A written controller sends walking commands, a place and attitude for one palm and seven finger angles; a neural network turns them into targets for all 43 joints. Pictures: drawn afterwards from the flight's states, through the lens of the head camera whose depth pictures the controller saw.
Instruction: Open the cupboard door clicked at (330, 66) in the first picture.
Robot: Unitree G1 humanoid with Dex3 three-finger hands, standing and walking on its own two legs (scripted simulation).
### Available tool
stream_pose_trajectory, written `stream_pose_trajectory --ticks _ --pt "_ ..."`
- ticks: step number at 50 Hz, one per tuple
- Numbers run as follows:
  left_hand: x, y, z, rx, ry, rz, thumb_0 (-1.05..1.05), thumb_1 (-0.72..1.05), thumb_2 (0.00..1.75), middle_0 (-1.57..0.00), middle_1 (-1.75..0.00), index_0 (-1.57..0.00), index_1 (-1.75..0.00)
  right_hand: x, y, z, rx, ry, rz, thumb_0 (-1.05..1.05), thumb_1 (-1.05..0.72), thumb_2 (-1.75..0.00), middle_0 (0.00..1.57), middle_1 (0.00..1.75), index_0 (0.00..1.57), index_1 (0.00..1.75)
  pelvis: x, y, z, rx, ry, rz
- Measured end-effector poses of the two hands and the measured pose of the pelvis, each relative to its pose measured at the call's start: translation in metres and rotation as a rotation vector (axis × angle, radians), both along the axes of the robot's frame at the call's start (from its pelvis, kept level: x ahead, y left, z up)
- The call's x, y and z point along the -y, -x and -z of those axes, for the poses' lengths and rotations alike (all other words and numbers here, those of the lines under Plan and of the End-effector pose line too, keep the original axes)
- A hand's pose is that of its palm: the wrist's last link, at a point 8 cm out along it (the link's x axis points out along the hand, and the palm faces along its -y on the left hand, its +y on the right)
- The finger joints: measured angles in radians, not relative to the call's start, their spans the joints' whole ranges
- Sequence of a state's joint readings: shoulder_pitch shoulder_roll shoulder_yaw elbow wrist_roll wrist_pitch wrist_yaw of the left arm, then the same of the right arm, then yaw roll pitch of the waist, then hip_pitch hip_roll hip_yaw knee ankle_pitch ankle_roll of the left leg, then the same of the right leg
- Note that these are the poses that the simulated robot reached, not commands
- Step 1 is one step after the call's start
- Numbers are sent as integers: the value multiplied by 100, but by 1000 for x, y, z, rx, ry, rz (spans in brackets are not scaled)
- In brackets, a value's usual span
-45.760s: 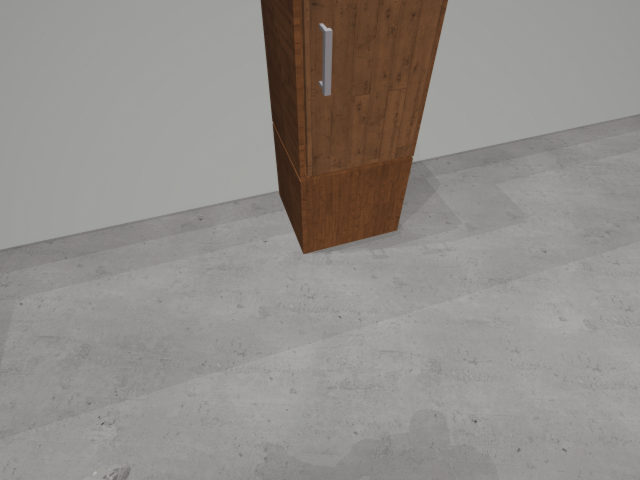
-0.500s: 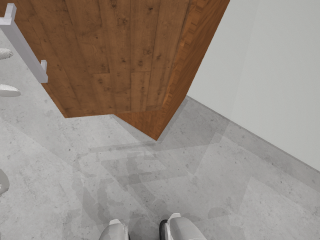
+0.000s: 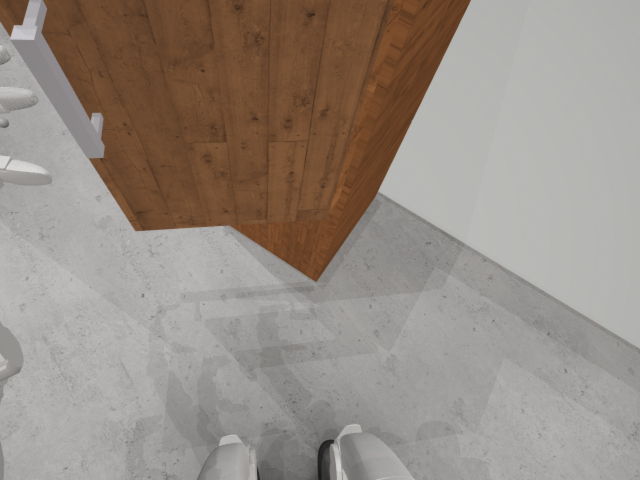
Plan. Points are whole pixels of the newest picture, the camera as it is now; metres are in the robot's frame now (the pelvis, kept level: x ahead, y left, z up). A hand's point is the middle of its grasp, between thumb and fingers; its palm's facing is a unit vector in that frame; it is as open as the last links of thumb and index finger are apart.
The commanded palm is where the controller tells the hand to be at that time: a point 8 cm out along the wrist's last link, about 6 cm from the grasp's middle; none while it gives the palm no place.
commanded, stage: move the hooked fingers beside the handle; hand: left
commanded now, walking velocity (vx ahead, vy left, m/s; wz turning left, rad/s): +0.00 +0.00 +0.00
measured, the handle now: (69, 88) +0.54 +0.25 +0.10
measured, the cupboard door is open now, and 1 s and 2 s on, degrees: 41 41 41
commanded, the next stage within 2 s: slide the fingers in behind the handle in 0.26 s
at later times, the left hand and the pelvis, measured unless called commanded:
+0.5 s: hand (12, 125) +0.49 +0.30 +0.10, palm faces +0.06 -1.00 +0.00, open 14.0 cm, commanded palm +0.47 +0.34 +0.09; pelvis +0.00 +0.00 +0.00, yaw +0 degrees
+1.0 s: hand (53, 126) +0.49 +0.26 +0.10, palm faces +0.04 -1.00 +0.00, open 14.0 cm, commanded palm +0.46 +0.30 +0.09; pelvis +0.00 +0.00 +0.00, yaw +0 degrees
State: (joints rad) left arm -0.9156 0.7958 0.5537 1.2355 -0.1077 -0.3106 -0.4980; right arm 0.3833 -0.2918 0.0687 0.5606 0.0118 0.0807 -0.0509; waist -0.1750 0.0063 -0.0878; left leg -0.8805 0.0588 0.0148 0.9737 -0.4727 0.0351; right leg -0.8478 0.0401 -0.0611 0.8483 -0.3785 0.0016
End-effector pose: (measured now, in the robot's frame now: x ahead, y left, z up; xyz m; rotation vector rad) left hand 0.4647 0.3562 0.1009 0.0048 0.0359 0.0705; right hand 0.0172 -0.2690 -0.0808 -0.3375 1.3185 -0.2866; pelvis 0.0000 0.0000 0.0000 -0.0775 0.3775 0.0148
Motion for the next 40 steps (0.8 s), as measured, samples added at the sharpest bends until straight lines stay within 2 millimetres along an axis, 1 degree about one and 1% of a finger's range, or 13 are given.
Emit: stream_pose_trajectory --ticks 8,14,20,32,40 --pt "-12 4 2 -29 -13 1 -1 -49 30 -30 -120 -30 -120 -1 22 0 -71 1 17 0 -91 -90 20 30 20 30 0 1 1 -8 4 -6" --pt "-3 0 -2 13 0 34 -1 -50 30 -30 -120 -30 -120 -1 31 0 -115 3 23 0 -91 -90 20 30 20 30 -2 1 1 -12 6 -10" --pt "5 -2 6 -24 6 25 -1 -50 30 -30 -120 -30 -120 -3 26 -2 -75 1 30 0 -91 -90 20 30 20 30 -3 0 -1 -5 3 -3" --pt "11 2 2 3 0 24 -1 -49 30 -30 -120 -30 -120 -7 13 1 -36 -20 15 0 -91 -90 20 30 20 30 -3 0 -1 9 1 -2" --pt "25 3 3 3 4 32 -1 -50 30 -30 -120 -30 -120 -7 7 4 -27 -30 0 0 -91 -90 20 30 20 30 -2 0 -2 17 -2 -11"
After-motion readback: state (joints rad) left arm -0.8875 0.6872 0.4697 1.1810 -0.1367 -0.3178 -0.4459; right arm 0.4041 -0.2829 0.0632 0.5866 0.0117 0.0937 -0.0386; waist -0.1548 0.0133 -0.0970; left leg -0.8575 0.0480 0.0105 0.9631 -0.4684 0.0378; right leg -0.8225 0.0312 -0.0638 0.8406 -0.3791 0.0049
